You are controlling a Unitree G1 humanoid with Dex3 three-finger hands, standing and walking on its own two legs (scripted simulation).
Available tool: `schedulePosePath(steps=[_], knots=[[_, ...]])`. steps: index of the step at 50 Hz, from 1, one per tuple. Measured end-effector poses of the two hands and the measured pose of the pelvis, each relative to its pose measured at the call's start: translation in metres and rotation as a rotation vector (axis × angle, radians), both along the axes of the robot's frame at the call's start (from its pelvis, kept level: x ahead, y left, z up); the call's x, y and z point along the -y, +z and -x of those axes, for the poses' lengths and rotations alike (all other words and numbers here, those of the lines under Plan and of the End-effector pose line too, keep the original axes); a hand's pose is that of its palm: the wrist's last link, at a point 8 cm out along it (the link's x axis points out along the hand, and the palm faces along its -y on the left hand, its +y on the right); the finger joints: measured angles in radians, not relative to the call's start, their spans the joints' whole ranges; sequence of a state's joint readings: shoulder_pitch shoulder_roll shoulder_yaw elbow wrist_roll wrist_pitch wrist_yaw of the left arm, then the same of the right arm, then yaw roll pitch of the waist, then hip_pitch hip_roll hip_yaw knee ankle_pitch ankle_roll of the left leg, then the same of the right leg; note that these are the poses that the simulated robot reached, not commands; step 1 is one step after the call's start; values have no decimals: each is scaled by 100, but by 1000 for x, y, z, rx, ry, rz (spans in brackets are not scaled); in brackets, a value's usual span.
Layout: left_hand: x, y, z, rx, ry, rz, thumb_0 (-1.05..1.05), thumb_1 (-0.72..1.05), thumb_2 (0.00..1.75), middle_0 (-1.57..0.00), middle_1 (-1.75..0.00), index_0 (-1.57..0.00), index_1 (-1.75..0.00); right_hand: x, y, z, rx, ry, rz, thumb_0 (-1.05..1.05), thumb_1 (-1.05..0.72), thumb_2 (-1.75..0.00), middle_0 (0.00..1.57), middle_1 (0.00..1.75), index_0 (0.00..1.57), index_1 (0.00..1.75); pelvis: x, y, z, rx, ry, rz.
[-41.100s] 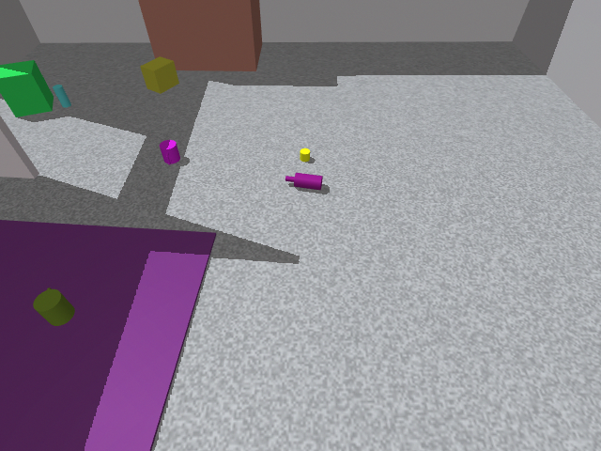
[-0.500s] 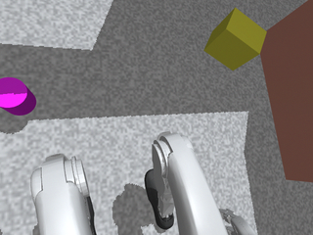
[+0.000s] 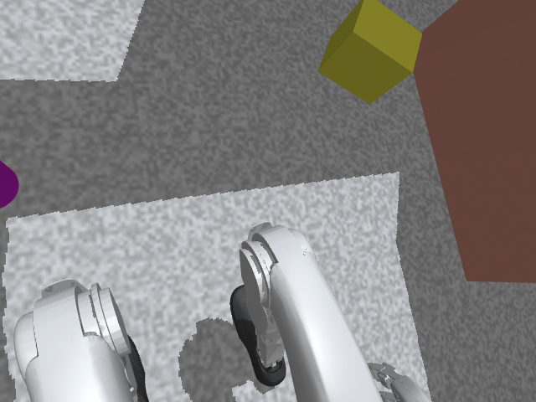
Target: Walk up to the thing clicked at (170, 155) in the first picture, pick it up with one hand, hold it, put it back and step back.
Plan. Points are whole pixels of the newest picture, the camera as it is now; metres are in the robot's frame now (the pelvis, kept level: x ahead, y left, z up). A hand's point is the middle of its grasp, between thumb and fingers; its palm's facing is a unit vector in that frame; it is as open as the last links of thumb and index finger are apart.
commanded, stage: approach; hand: left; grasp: from above
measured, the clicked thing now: out of the picture +0.50 +0.33 -0.28
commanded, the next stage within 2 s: close in in 0.12 s
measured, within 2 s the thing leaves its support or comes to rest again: neither
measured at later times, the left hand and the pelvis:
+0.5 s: hand out of the picture +0.47 +0.33 -0.20, palm faces -0.48 -0.10 -0.87, open 14.1 cm; pelvis +0.00 +0.00 -0.01, yaw +0 degrees
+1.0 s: hand out of the picture +0.49 +0.30 -0.23, palm faces -0.45 -0.11 -0.89, open 14.0 cm; pelvis +0.00 +0.00 -0.02, yaw -3 degrees
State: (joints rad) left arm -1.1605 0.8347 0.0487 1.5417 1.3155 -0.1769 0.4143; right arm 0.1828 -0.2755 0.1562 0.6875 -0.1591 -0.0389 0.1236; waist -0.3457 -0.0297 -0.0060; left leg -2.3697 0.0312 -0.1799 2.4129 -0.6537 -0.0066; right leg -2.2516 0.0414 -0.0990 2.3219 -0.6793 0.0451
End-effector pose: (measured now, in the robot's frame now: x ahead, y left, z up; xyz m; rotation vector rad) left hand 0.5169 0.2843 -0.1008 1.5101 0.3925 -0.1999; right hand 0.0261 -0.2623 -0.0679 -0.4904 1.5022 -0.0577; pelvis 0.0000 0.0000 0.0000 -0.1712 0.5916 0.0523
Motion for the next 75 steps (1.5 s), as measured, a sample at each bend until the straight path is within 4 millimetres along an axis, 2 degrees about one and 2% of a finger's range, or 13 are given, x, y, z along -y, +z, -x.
schedulePosePath(steps=[4, 9, 16, 21, 28, 33, 38, 48, 56, 66, 75], knots=[[4, 2, -4, -1, 50, -26, 0, -54, 101, -9, -107, -9, -108, -3, -2, 10, -9, -32, -21, 0, -91, -90, 20, 30, 21, 30, 1, 1, -1, -7, -6, -7], [-9, 2, 7, -69, 130, -51, 0, -54, 102, -9, -105, -8, -106, -6, -8, 12, -11, -52, -59, 0, -91, -90, 20, 30, 21, 30, 2, 3, -1, -3, -11, -16], [-42, -15, 36, -198, 165, -24, 0, -54, 101, -9, -105, -9, -106, -4, -16, -1, -19, 2, -67, 0, -91, -90, 21, 30, 21, 30, 3, 0, 1, 22, -4, -17], [-53, -29, 43, -182, 91, 14, 0, -53, 99, -9, -106, -9, -105, 2, -14, -16, -35, 70, -25, 0, -91, -90, 21, 30, 21, 30, 2, -5, 0, 34, 0, -3], [-44, -47, 38, -103, 3, 45, 0, -54, 101, -9, -104, -8, -104, 5, -4, -38, -15, 129, 29, 0, -91, -90, 20, 30, 21, 30, -3, -9, -4, 40, 3, 21], [-33, -57, 33, -66, 2, 37, 0, -52, 106, -10, -104, -8, -105, 1, 1, -42, 23, 140, 31, 0, -91, -90, 20, 30, 21, 30, -5, -11, -5, 39, -3, 31], [-26, -62, 29, -53, 41, 12, 0, -51, 107, -10, -103, -8, -105, -5, -2, -32, 25, 136, 3, 0, -90, -90, 20, 30, 21, 30, -6, -13, -4, 41, -11, 32], [-21, -72, 22, -91, 113, -3, 0, -51, 102, -9, -102, -8, -103, -18, -9, 1, -11, 98, -59, 0, -90, -90, 20, 30, 21, 30, -5, -19, -2, 52, -27, 29], [-26, -83, 25, -132, 130, 22, 0, -52, 102, -9, -101, -8, -102, -17, -5, 9, -42, 99, -60, 0, -90, -90, 21, 30, 21, 30, -3, -19, -4, 62, -30, 32], [-32, -90, 27, -105, 81, 24, 0, -51, 107, -11, -102, -8, -104, -5, 2, -5, -63, 162, -23, 0, -90, -90, 20, 30, 21, 30, -3, -20, -6, 73, -35, 44], [-27, -90, 27, -84, 68, 20, 0, -49, 109, -11, -104, -9, -106, -9, 0, -24, -9, 206, -37, 0, -91, -90, 20, 30, 20, 30, -5, -20, -6, 75, -38, 52]])
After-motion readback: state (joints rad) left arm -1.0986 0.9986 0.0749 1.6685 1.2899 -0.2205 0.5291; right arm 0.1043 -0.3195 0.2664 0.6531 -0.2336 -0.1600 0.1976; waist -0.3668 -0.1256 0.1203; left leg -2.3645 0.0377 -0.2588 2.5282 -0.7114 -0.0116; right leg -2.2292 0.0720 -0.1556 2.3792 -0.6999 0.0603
